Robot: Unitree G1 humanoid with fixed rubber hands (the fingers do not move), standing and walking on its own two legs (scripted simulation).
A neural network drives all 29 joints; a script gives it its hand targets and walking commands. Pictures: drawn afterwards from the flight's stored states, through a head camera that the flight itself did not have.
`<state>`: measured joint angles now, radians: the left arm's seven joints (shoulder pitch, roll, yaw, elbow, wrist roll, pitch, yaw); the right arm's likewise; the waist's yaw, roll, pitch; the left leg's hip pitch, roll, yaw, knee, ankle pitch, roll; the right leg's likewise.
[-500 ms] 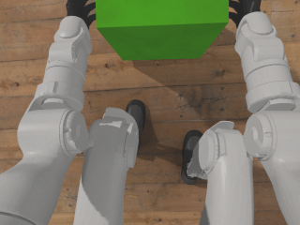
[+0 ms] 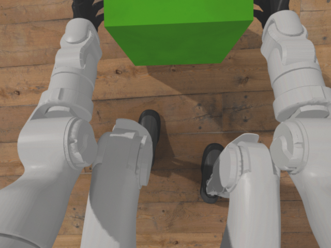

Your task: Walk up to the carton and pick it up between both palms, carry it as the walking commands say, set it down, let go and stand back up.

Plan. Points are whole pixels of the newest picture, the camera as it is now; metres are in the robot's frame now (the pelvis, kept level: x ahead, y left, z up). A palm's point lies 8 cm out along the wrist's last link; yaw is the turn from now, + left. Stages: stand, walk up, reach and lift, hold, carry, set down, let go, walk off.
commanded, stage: set down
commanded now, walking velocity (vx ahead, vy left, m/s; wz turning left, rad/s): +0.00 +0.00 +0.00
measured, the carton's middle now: (176, 17) +0.55 +0.07 -0.26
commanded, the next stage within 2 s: let go in 1.82 s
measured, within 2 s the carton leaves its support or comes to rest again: rests again in 0.22 s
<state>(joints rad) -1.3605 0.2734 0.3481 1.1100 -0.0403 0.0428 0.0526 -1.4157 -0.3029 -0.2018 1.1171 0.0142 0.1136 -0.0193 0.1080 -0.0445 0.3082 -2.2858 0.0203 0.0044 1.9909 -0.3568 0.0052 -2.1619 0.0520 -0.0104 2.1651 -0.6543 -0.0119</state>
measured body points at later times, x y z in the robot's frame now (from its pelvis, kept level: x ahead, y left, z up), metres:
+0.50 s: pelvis +0.00 +0.00 +0.00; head +0.37 +0.03 +0.24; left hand +0.50 +0.26 -0.20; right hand +0.57 -0.14 -0.19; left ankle +0.17 +0.12 -0.36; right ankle +0.09 -0.11 -0.36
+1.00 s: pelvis -0.01 +0.00 +0.05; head +0.35 +0.04 +0.30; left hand +0.52 +0.28 -0.08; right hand +0.59 -0.12 -0.07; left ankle +0.17 +0.12 -0.36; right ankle +0.09 -0.11 -0.36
